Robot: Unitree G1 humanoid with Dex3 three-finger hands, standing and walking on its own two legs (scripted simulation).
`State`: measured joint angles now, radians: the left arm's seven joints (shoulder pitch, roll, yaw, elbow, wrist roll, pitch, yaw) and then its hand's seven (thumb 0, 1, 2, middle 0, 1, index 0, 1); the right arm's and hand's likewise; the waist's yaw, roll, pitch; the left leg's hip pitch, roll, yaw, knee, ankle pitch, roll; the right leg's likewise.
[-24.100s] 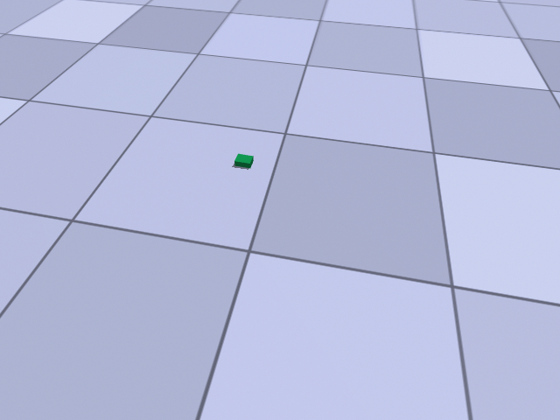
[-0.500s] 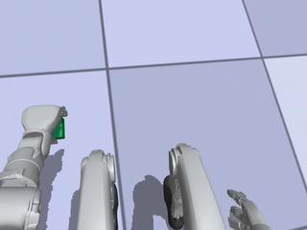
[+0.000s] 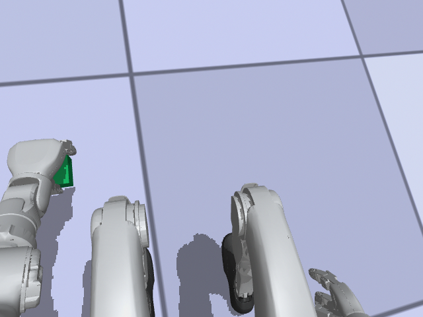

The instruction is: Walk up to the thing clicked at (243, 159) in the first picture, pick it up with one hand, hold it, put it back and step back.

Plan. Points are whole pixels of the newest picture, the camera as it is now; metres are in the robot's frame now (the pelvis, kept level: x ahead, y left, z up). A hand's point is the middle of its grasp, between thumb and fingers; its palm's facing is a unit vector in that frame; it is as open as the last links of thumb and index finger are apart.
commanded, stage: crouch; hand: left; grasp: from above
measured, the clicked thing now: (48, 173) +0.39 +0.31 -0.21
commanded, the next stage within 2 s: lower in 0.12 s
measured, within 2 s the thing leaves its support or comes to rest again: rests again in 1.72 s
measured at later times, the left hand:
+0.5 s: hand (60, 179) +0.38 +0.29 -0.23, palm faces -0.48 -0.08 -0.87, open 9.0 cm
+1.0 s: hand (69, 180) +0.39 +0.29 -0.28, palm faces -0.48 -0.12 -0.87, open 9.0 cm
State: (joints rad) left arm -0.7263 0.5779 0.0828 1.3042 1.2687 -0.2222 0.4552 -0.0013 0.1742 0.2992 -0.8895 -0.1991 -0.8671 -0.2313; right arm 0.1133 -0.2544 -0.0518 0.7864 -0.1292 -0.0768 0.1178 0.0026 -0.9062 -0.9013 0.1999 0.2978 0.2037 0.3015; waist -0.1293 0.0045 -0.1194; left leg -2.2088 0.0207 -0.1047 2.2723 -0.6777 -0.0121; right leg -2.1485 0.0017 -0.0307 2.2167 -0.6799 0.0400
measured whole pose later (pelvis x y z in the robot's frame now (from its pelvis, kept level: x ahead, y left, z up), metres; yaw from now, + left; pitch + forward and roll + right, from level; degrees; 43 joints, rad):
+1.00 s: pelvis +0.01 +0.00 -0.08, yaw -3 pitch +31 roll -8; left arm -0.80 0.71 0.21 1.59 1.35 -0.31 0.62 0.00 0.15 0.33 -0.89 -0.25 -0.87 -0.28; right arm 0.05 -0.28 0.03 0.86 -0.27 -0.12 0.20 0.00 -0.91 -0.90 0.20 0.30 0.20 0.30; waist -0.20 -0.05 0.00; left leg -2.37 0.01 -0.18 2.54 -0.72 -0.04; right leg -2.30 0.02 -0.07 2.45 -0.70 0.05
